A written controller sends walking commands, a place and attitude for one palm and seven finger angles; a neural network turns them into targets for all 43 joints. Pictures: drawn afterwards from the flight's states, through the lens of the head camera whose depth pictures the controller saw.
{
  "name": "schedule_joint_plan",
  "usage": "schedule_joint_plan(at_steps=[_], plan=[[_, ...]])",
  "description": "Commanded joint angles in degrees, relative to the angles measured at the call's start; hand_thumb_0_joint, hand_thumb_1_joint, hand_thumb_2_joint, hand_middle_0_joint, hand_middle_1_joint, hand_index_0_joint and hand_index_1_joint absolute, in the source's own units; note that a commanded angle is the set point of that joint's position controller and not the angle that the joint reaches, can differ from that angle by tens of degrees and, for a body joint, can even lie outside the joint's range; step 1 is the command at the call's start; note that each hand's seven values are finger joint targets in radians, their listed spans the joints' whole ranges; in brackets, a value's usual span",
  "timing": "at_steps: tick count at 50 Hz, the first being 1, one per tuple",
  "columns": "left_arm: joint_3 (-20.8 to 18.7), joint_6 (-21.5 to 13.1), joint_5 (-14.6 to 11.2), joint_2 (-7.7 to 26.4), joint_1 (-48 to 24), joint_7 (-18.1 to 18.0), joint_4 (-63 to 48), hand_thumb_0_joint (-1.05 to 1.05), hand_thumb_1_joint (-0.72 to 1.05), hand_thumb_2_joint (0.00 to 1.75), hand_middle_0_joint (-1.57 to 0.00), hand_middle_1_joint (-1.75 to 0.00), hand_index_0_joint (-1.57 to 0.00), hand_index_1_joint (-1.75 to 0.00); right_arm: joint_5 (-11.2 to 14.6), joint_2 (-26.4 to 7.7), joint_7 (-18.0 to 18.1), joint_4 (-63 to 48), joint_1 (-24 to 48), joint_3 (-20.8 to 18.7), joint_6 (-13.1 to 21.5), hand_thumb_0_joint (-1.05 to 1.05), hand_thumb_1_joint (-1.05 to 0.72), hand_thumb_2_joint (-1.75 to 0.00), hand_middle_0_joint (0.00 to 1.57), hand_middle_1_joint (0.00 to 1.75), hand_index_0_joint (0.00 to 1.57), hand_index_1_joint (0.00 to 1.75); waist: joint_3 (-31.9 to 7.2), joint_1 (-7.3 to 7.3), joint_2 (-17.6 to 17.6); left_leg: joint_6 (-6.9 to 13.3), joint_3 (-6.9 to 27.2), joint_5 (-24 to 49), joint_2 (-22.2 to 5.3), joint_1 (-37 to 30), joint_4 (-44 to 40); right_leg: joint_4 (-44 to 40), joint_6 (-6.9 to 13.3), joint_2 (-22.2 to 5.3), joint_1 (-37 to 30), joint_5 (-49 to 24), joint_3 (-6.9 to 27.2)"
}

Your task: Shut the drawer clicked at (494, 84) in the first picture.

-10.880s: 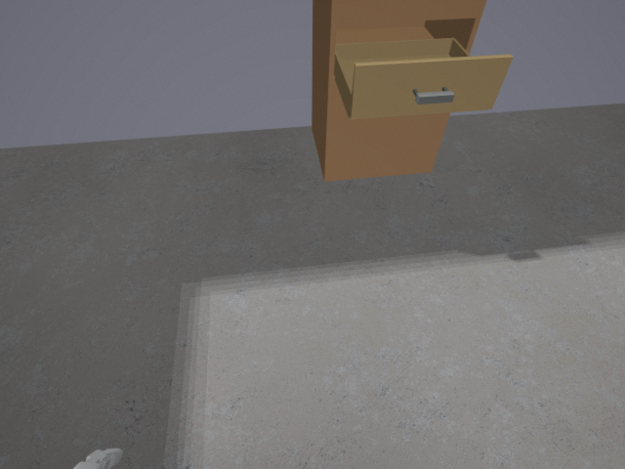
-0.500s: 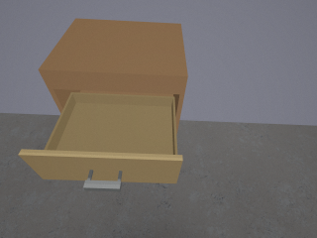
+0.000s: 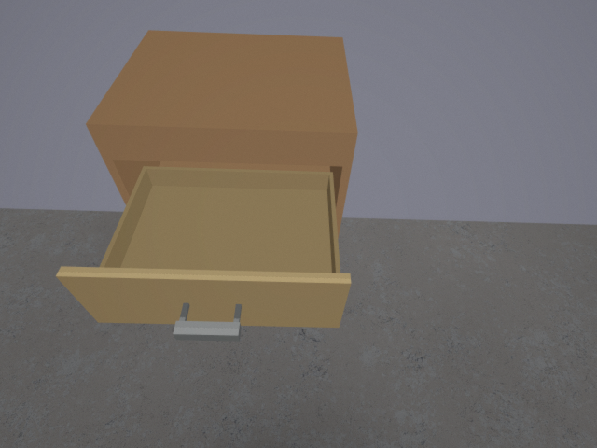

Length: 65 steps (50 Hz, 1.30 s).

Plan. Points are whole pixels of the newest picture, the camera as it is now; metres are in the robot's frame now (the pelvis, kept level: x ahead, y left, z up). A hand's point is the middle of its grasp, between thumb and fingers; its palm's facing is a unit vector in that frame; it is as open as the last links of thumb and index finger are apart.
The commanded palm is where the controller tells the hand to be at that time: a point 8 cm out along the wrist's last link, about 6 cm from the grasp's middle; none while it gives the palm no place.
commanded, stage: come to a stop and stand still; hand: left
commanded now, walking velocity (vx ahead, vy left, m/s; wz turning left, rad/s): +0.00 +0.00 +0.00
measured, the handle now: (210, 319) +0.35 +0.19 -0.15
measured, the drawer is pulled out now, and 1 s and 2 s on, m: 0.30 0.30 0.30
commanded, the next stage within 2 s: look again from close up in 0.18 s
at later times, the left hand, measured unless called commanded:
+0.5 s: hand out of the picture +0.00 +0.20 -0.18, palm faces +0.01 -0.98 -0.18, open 7.4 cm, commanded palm none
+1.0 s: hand out of the picture -0.05 +0.21 -0.18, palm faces +0.01 -0.98 -0.17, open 7.4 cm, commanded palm none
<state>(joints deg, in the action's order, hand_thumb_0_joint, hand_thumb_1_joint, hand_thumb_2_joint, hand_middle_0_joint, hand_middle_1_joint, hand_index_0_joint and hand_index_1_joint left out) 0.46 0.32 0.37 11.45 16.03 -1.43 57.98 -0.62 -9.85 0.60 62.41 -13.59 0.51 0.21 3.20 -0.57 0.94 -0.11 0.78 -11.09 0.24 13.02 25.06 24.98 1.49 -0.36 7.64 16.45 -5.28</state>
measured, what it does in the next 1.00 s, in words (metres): stands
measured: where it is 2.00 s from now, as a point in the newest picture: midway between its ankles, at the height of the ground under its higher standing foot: outside the picture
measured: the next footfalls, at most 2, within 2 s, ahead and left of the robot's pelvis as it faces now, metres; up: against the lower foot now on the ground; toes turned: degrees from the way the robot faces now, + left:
none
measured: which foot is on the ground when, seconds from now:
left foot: down 0.00-1.00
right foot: down 0.00-1.00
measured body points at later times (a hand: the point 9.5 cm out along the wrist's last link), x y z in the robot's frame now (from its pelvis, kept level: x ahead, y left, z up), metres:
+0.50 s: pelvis -0.02 +0.03 -0.01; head -0.03 +0.04 +0.44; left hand +0.00 +0.25 -0.17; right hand +0.00 -0.20 -0.16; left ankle +0.03 +0.12 -0.74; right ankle -0.03 -0.10 -0.74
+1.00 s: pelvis -0.01 +0.04 +0.00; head -0.01 +0.05 +0.45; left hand -0.05 +0.26 -0.16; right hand -0.01 -0.19 -0.16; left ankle +0.03 +0.12 -0.74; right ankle -0.03 -0.10 -0.74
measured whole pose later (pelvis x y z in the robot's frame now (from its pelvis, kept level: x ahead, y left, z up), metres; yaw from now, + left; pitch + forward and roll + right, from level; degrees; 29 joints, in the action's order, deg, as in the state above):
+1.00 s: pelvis -0.01 +0.04 +0.00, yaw +0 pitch -1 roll +0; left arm 0.9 0.1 1.0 9.3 21.9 -1.6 61.8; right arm -0.5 -8.8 0.3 62.7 -16.8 -0.1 0.4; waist 0.5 0.1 0.9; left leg 3.1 -0.9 -10.4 2.9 14.3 25.7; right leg 26.7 -0.9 -3.1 9.5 15.9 -3.7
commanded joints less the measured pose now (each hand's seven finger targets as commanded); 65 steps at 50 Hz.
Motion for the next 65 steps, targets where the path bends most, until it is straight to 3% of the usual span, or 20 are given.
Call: schedule_joint_plan(at_steps=[1,9,10,11,12,13,15,16,19,22,23,27,29,37,43,45,50,56,61,65], plan=[[-0.97,-1.42,0.06,5.07,3.86,-0.33,-1.41,0.0,0.9,0.9,-0.2,-0.3,-0.2,-0.3,0.27,-5.77,0.17,-1.36,-2.98,-0.58,1.32,0.0,-0.9,-0.9,0.2,0.3,0.2,0.3,-1.34,-0.39,-1.27,2.53,5.51,5.33,-5.6,-1.71,-5.02,-5.61,0.93,-6.31,1.59,-5.46,5.73],[-0.58,-1.59,-0.07,3.61,5.79,-0.56,0.71,0.0,0.9,0.9,-0.2,-0.3,-0.2,-0.3,0.54,-4.29,0.5,0.87,-5.36,-0.45,1.64,0.0,-0.9,-0.9,0.2,0.3,0.2,0.3,0.23,-0.18,-0.74,2.5,5.17,5.15,-5.34,-1.27,-4.61,-5.82,1.07,-6.28,2.38,-5.6,5.99],[-0.65,-3.48,1.08,3.55,9.18,-2.79,3.24,0.0,0.9,0.9,-0.2,-0.3,-0.2,-0.3,0.32,-4.93,0.5,-3.36,1.75,-0.37,2.22,0.0,-0.9,-0.9,0.2,0.3,0.2,0.3,1.47,-2.24,-2.82,0.51,1.52,8.2,-4.17,2.26,8.57,-6.42,-0.31,-9.71,3.31,-30.23,11.18],[-1.57,-3.91,0.63,7.93,7.42,-2.76,2.65,0.0,0.9,0.9,-0.2,-0.3,-0.2,-0.3,0.67,-3.99,0.62,-4.26,-1.59,-0.45,1.98,0.0,-0.9,-0.9,0.2,0.3,0.2,0.3,-4.35,1.66,-1.61,-0.19,1.23,6.86,-3.37,1.05,6.81,-2.34,1.39,-13.06,-2.36,-48.23,11.2],[-1.22,-4.07,0.04,5.86,7.48,-2.45,1.53,0.0,0.9,0.9,-0.2,-0.3,-0.2,-0.3,0.05,-2.84,0.66,-4.13,-6.55,-0.24,2.35,0.0,-0.9,-0.9,0.2,0.3,0.2,0.3,-10.34,2.18,1.46,0.9,1.1,4.64,-3.7,0.15,4.95,1.58,2.41,-12.12,-6.27,-44.55,8.57],[-0.81,-3.86,-0.11,4.32,7.05,-2.25,1.47,0.0,0.9,0.9,-0.2,-0.3,-0.2,-0.3,0.06,-3.21,0.83,-3.91,-6.38,-0.44,2.38,0.0,-0.9,-0.9,0.2,0.3,0.2,0.3,-12.41,1.71,0.96,1.21,1.4,8.87,-3.58,-1.24,5.24,2.66,2.31,-10.61,-6.99,-42.27,7.18],[-0.73,-2.99,-0.03,3.81,6.4,-2.0,1.1,0.0,0.9,0.9,-0.2,-0.3,-0.2,-0.3,0.42,-3.89,0.98,-4.17,-5.1,-0.8,1.65,0.0,-0.9,-0.9,0.2,0.3,0.2,0.3,-6.25,1.27,1.92,1.6,2.43,8.74,-4.22,-0.29,4.25,0.75,1.7,-8.56,-1.57,-26.5,6.28],[-0.72,-2.34,0.28,3.74,5.31,-1.9,0.92,0.0,0.9,0.9,-0.2,-0.3,-0.2,-0.3,0.22,-4.32,0.9,-4.12,-5.18,-0.94,1.58,0.0,-0.9,-0.9,0.2,0.3,0.2,0.3,-2.62,1.31,-0.3,1.73,2.97,10.2,-4.55,0.74,3.1,0.39,1.75,-7.63,0.97,-20.2,5.83],[-0.8,-1.41,0.45,3.19,5.17,-1.62,0.42,0.0,0.9,0.9,-0.2,-0.3,-0.2,-0.3,0.22,-4.9,0.61,-5.17,-3.96,-1.22,0.68,0.0,-0.9,-0.9,0.2,0.3,0.2,0.3,4.78,0.98,0.52,2.25,4.81,-1.7,-4.11,5.28,-0.04,-3.19,1.39,-5.96,6.15,1.49,6.27],[-1.13,-0.85,0.8,3.57,4.77,-1.38,-0.69,0.0,0.9,0.9,-0.2,-0.3,-0.2,-0.3,-0.21,-5.61,0.25,-5.88,-4.4,-1.65,0.25,0.0,-0.9,-0.9,0.2,0.3,0.2,0.3,6.5,1.22,-2.61,2.47,6.61,-11.16,-3.75,7.63,-3.49,-3.24,1.42,-5.09,8.49,9.02,6.52],[-1.22,-0.7,0.83,3.64,4.88,-1.3,-1.06,0.0,0.9,0.9,-0.2,-0.3,-0.2,-0.3,-0.27,-5.84,0.18,-6.3,-4.42,-1.78,0.17,0.0,-0.9,-0.9,0.2,0.3,0.2,0.3,6.26,1.04,-1.66,2.64,7.33,-13.94,-3.88,8.68,-4.77,-2.84,1.14,-4.79,8.22,9.93,6.15],[-1.35,-0.4,0.94,3.12,6.31,-0.99,-1.85,0.0,0.9,0.9,-0.2,-0.3,-0.2,-0.3,-0.33,-7.3,0.09,-7.02,-4.11,-2.11,0.37,0.0,-0.9,-0.9,0.2,0.3,0.2,0.3,3.51,0.17,-4.76,3.45,11.07,-18.89,-5.7,9.0,-10.01,0.02,0.3,-3.37,5.89,6.63,4.16],[-1.18,-0.53,1.03,2.82,7.23,-0.92,-1.68,0.0,0.9,0.9,-0.2,-0.3,-0.2,-0.3,-0.19,-7.56,0.03,-7.16,-3.57,-2.23,0.47,0.0,-0.9,-0.9,0.2,0.3,0.2,0.3,2.32,-0.31,-3.57,3.74,11.86,-18.87,-6.03,8.81,-11.11,0.04,0.22,-3.31,4.42,4.48,3.98],[-0.9,-1.29,0.81,3.16,7.99,-0.72,-0.91,0.0,0.9,0.9,-0.2,-0.3,-0.2,-0.3,0.1,-7.06,-0.17,-5.39,-4.52,-1.86,1.02,0.0,-0.9,-0.9,0.2,0.3,0.2,0.3,0.05,0.2,-2.81,3.17,9.37,-10.71,-5.46,3.56,-9.54,-2.75,0.22,-4.8,4.52,0.1,4.7],[-0.59,-1.62,0.72,3.01,8.47,-0.83,0.49,0.0,0.9,0.9,-0.2,-0.3,-0.2,-0.3,0.35,-6.36,-0.14,-3.54,-4.9,-1.59,1.21,0.0,-0.9,-0.9,0.2,0.3,0.2,0.3,0.99,0.5,-0.47,2.96,7.54,-5.91,-5.03,2.16,-7.85,-4.23,0.14,-5.54,4.81,-1.89,5.41],[-0.52,-1.63,0.69,2.81,8.85,-0.74,1.27,0.0,0.9,0.9,-0.2,-0.3,-0.2,-0.3,0.31,-6.3,-0.15,-2.58,-5.38,-1.53,1.13,0.0,-0.9,-0.9,0.2,0.3,0.2,0.3,0.09,0.74,-0.76,3.09,7.88,-9.25,-5.12,1.7,-8.1,-3.64,0.01,-5.09,4.4,1.48,4.55],[-0.4,-1.41,1.21,2.13,10.69,-0.39,2.12,0.0,0.9,0.9,-0.2,-0.3,-0.2,-0.3,0.15,-6.76,-0.07,-1.79,-4.69,-2.2,0.67,0.0,-0.9,-0.9,0.2,0.3,0.2,0.3,3.33,0.12,-3.72,5.02,12.11,-20.39,-6.41,5.7,-11.7,-1.26,0.0,-3.34,5.63,6.63,2.24],[-0.5,-1.8,0.9,1.87,10.99,-0.37,2.5,0.0,0.9,0.9,-0.2,-0.3,-0.2,-0.3,0.01,-4.11,0.14,-1.16,-6.28,-2.1,1.1,0.0,-0.9,-0.9,0.2,0.3,0.2,0.3,3.79,0.76,-0.03,4.85,8.23,-12.1,-4.51,4.47,-5.76,-3.36,1.31,-4.61,6.7,6.2,3.45],[-0.55,-2.04,0.74,1.2,11.74,-0.41,3.08,0.0,0.9,0.9,-0.2,-0.3,-0.2,-0.3,0.12,-3.64,0.56,0.05,-7.35,-2.14,1.77,0.0,-0.9,-0.9,0.2,0.3,0.2,0.3,1.49,0.8,-2.14,5.52,6.73,0.89,-5.74,0.94,-2.14,-0.43,1.7,-4.12,5.07,-3.08,2.28],[-1.05,-1.95,0.7,1.36,12.17,-0.5,3.27,0.0,0.9,0.9,-0.2,-0.3,-0.2,-0.3,0.06,-3.36,1.06,0.49,-7.21,-2.17,1.84,0.0,-0.9,-0.9,0.2,0.3,0.2,0.3,0.06,0.77,0.43,4.97,3.45,8.59,-5.27,1.01,3.0,0.37,2.59,-4.77,2.04,-9.34,3.11]])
